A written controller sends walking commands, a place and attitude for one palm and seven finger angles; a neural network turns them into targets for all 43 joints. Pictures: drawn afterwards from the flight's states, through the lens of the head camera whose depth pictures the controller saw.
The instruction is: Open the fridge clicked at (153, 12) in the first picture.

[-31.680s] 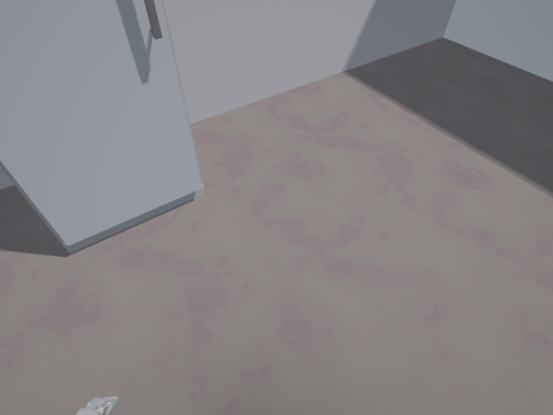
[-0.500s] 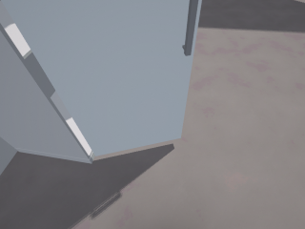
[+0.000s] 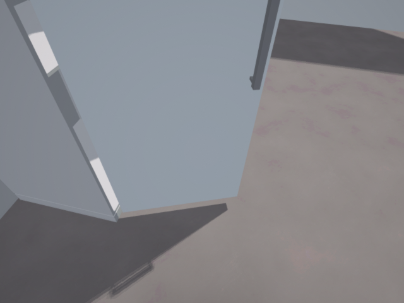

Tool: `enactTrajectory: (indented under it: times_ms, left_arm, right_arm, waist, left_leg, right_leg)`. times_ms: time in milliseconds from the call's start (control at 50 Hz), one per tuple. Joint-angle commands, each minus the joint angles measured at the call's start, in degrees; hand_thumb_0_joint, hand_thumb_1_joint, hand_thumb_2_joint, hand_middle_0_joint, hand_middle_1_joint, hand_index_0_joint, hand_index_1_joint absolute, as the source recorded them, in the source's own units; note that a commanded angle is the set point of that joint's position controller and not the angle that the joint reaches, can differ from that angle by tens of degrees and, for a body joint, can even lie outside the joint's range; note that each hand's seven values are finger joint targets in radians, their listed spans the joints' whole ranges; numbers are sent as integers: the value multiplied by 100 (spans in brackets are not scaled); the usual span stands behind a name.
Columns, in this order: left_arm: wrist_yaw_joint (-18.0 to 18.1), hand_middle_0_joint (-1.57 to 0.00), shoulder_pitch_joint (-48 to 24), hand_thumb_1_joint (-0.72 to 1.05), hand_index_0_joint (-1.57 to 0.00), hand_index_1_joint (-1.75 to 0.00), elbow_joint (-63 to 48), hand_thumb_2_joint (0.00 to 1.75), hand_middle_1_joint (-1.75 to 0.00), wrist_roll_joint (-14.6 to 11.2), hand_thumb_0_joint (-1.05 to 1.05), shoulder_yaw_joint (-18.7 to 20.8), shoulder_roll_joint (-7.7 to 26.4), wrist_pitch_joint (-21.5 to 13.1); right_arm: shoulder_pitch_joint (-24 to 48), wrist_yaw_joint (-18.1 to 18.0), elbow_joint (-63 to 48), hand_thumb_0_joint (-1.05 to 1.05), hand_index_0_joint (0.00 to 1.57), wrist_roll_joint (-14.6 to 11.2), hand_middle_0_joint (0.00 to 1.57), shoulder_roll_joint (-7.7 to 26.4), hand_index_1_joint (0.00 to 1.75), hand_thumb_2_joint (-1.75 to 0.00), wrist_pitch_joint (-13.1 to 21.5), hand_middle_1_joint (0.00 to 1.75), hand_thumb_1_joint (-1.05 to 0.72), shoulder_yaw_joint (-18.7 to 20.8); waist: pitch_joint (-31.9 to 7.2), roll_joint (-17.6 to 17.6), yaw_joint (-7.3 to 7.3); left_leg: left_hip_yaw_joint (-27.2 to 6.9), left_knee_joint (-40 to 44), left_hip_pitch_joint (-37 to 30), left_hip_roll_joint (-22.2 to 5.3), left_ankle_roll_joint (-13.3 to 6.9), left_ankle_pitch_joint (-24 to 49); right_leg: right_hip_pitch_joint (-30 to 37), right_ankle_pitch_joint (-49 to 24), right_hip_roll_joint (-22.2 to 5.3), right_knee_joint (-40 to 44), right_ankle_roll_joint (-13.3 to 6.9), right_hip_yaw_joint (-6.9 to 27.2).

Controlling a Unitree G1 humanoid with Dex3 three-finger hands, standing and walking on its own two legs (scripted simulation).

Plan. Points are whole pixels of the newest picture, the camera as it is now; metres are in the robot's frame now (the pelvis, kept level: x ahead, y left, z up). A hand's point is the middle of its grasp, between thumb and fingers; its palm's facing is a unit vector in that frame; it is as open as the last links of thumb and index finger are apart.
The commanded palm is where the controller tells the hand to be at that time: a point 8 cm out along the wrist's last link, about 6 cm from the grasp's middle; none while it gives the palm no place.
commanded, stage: let the arm hang, fingers relaxed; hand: right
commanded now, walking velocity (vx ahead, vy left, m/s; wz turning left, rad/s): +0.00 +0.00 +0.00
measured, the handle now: (264, 32) +0.75 -0.11 +0.21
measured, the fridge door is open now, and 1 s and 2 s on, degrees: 67 67 67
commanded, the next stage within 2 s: look to check the result in 0.18 s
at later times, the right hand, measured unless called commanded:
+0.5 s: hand out of the picture +0.00 -0.16 -0.18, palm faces +0.01 +0.98 -0.18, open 7.3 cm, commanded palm none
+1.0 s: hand out of the picture +0.06 -0.18 -0.17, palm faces -0.01 +0.97 -0.23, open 7.3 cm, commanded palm none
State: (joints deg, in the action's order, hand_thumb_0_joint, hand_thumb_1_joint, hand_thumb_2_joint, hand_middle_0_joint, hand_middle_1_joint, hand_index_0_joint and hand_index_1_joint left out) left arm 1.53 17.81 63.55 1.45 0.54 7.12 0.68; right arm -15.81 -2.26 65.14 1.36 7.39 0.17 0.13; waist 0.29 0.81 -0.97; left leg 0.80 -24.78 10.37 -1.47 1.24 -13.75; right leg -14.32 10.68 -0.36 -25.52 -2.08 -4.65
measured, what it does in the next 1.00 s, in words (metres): stands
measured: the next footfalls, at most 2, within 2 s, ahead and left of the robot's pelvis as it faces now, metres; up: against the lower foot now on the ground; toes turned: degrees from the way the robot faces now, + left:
none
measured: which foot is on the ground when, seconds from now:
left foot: down 0.00-1.00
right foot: down 0.00-1.00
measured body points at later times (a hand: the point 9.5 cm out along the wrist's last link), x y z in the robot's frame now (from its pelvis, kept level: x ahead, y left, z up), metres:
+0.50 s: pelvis +0.01 +0.01 +0.00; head +0.03 +0.01 +0.45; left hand +0.01 +0.23 -0.16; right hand +0.00 -0.21 -0.16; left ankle -0.01 +0.14 -0.74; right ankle +0.03 -0.09 -0.74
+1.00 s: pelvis +0.03 +0.01 +0.00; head +0.05 +0.02 +0.45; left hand +0.05 +0.25 -0.15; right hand +0.06 -0.23 -0.15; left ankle -0.01 +0.14 -0.74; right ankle +0.03 -0.10 -0.74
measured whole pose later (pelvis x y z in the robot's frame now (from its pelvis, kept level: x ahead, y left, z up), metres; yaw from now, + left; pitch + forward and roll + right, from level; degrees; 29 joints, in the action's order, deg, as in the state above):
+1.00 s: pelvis +0.03 +0.01 +0.00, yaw +0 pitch +0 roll +0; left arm 1.5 11.6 64.2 1.3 0.7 10.9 0.2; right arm -11.4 -1.3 65.0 1.0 11.0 0.8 0.6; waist 2.5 0.6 -0.8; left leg 1.2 -21.4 7.0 -0.5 0.2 -14.2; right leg -11.3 11.4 -1.2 -23.0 -0.7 -4.2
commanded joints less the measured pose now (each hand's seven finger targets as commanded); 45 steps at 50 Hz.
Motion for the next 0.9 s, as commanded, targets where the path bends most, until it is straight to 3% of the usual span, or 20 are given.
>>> enactTrajectory:
  times_ms: [0, 200, 280, 380, 500, 880]
  left_arm:
    - [46, -20, 345, 90, -20, -30, -146, 90, -30, -29, 0, 131, 550, -76]
    - [53, -20, 222, 90, -20, -30, -168, 90, -30, -37, 0, 150, 671, -87]
    - [62, -20, 180, 90, -20, -30, -135, 90, -30, -32, 0, 148, 669, -96]
    - [62, -20, 78, 90, -20, -30, -132, 90, -30, -30, 0, 150, 696, -74]
    - [64, -20, -16, 90, -20, -30, -136, 90, -30, -55, 0, 162, 814, -95]
    - [56, -20, -386, 90, -20, -30, -121, 90, -30, -35, 0, 169, 1066, -126]
  right_arm:
    - [-500, -2, -100, 0, 20, -45, 20, 588, 30, -90, 54, 30, -90, 111]
    - [-371, 10, -140, 0, 20, -58, 20, 665, 30, -90, 87, 30, -90, 124]
    - [-313, 14, -122, 0, 20, -59, 20, 653, 30, -90, 80, 30, -90, 137]
    - [-285, 14, -91, 0, 20, -58, 20, 650, 30, -90, 76, 30, -90, 118]
    - [-256, 16, -104, 0, 20, -51, 20, 759, 30, -90, 99, 30, -90, 132]
    - [151, 47, -191, 0, 20, -67, 20, 1023, 30, -90, 118, 30, -90, 165]
  waist:
    - [525, 21, 84]
    - [298, -115, 46]
    - [237, 26, 33]
    - [356, -57, 19]
    - [241, -130, 28]
    - [102, -37, 31]
  left_leg:
    - [-309, 581, 346, -322, -304, -2]
    - [-335, 634, 298, -366, -311, 242]
    - [-318, 619, 223, -367, -305, 299]
    - [-348, 674, 323, -365, -305, 237]
    - [-345, 677, 225, -382, -301, 474]
    - [-366, 701, 3, -444, -304, 887]
  right_leg:
    - [-69, 360, -546, 747, -32, 716]
    - [287, -145, -554, 586, -6, 654]
    - [311, -194, -578, 605, -9, 669]
    - [351, -135, -579, 610, 13, 644]
    - [472, -446, -603, 554, 4, 646]
    - [655, -817, -651, 604, 36, 633]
